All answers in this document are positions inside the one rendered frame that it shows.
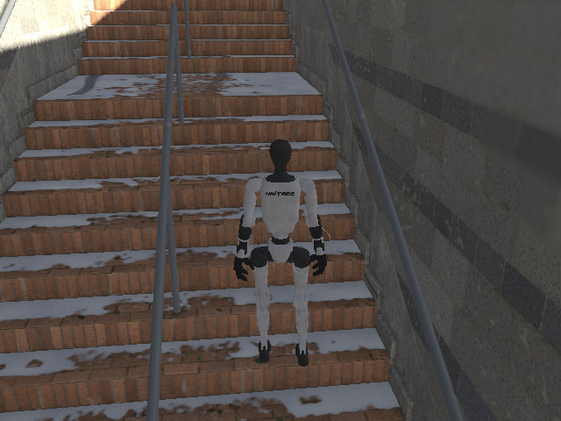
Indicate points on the right robot forearm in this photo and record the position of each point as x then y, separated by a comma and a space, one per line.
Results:
317, 238

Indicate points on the robot right upper arm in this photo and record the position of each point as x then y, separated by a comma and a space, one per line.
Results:
308, 187

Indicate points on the robot right hand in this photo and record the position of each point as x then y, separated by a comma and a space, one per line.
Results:
321, 264

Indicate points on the robot left upper arm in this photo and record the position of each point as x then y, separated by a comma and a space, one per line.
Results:
252, 186

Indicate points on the robot right foot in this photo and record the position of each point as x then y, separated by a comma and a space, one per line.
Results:
303, 359

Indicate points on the robot left thigh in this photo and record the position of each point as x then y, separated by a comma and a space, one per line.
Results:
259, 257

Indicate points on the left robot forearm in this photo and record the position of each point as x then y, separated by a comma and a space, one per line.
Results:
243, 239

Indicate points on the robot left hand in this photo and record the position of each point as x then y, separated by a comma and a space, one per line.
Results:
239, 268

